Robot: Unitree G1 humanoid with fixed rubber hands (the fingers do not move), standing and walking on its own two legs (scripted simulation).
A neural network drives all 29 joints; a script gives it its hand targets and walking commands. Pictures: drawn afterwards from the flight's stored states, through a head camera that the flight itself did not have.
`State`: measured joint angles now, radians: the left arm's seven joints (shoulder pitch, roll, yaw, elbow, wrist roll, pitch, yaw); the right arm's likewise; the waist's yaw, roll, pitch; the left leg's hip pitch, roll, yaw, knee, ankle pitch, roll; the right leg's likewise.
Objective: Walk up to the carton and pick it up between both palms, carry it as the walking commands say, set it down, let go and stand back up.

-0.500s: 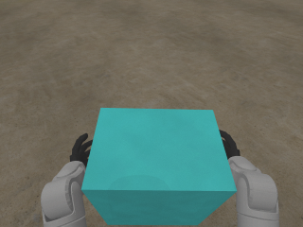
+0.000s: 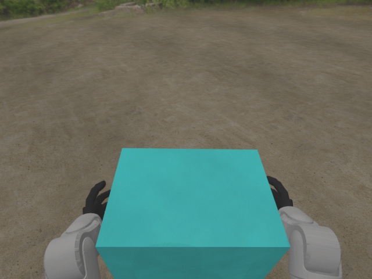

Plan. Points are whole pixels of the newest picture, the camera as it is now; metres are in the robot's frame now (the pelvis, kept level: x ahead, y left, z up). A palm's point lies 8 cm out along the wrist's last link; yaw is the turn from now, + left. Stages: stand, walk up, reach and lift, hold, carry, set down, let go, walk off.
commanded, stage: carry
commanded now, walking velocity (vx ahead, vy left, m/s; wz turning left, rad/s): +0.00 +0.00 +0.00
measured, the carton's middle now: (188, 230) +0.25 +0.01 +0.05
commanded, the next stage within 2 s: hold in 1.94 s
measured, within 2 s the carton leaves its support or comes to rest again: neither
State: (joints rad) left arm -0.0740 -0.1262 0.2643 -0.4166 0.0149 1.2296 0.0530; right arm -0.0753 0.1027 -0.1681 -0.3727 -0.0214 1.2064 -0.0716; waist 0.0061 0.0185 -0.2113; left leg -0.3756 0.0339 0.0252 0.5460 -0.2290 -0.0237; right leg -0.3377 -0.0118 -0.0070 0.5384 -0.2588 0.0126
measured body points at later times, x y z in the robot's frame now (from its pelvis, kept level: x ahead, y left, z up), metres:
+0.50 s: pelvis +0.00 +0.00 +0.00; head -0.04 +0.00 +0.45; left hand +0.25 +0.18 +0.10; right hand +0.26 -0.17 +0.09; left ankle +0.03 +0.12 -0.73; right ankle +0.01 -0.13 -0.73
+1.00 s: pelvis +0.00 +0.00 +0.00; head -0.04 +0.00 +0.45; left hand +0.25 +0.19 +0.09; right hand +0.26 -0.17 +0.09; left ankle +0.03 +0.12 -0.73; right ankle +0.01 -0.13 -0.73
